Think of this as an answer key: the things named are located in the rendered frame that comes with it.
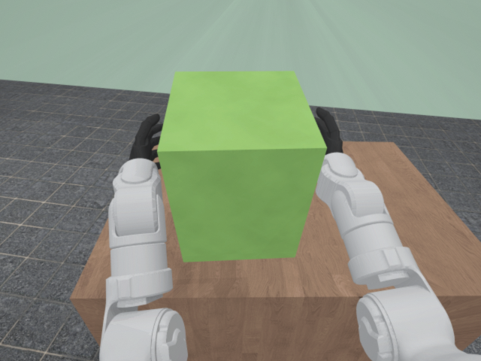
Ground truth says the carton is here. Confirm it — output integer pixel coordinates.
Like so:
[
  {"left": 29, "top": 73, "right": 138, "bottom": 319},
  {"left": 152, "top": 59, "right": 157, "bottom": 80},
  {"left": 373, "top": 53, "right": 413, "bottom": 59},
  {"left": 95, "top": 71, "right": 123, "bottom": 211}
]
[{"left": 157, "top": 71, "right": 327, "bottom": 262}]

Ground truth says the pedestal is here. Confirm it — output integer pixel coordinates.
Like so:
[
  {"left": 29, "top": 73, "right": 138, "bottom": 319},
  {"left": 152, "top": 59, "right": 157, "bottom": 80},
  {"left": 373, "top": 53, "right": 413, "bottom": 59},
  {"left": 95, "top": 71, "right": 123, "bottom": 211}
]
[{"left": 70, "top": 141, "right": 481, "bottom": 361}]

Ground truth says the robot left forearm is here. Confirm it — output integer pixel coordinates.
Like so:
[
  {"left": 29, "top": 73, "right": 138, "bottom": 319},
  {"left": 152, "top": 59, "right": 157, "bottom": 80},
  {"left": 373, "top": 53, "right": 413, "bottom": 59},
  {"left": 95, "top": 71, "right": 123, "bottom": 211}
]
[{"left": 99, "top": 158, "right": 173, "bottom": 361}]

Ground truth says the left robot upper arm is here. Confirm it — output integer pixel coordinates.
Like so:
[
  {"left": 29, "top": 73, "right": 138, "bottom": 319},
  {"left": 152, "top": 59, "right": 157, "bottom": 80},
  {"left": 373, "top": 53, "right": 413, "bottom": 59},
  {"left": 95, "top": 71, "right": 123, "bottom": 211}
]
[{"left": 101, "top": 308, "right": 188, "bottom": 361}]

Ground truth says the robot right hand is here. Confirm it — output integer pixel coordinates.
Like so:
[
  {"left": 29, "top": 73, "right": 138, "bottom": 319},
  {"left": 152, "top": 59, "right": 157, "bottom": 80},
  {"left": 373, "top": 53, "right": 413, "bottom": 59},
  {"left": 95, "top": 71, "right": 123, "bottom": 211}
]
[{"left": 314, "top": 107, "right": 343, "bottom": 155}]

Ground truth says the robot left hand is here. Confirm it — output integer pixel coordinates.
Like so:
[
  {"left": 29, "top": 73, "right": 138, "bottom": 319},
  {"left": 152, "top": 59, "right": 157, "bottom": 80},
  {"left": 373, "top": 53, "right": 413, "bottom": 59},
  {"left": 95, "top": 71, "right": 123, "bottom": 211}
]
[{"left": 129, "top": 114, "right": 163, "bottom": 170}]

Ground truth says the robot right forearm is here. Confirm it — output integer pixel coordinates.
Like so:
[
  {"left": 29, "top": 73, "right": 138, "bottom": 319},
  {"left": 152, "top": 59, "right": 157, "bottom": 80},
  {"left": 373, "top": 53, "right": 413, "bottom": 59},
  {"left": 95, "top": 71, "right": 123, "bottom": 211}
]
[{"left": 316, "top": 153, "right": 455, "bottom": 343}]

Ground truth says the right robot upper arm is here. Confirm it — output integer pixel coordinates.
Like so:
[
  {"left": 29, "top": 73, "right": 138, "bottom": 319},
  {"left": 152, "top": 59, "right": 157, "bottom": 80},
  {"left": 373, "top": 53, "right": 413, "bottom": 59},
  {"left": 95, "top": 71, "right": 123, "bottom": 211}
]
[{"left": 356, "top": 285, "right": 481, "bottom": 361}]

